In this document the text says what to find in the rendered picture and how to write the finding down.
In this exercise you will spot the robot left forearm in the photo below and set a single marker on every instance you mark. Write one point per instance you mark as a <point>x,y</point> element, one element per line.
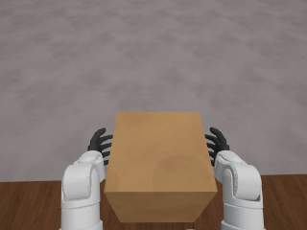
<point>80,193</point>

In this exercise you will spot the robot right forearm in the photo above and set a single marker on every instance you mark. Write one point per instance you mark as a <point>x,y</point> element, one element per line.
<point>242,192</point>

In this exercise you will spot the carton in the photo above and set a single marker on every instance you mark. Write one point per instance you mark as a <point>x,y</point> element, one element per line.
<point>159,168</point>

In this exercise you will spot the robot left hand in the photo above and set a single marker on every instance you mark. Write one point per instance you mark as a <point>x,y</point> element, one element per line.
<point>96,141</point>

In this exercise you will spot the robot right hand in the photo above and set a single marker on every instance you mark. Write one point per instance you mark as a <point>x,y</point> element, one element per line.
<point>220,143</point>

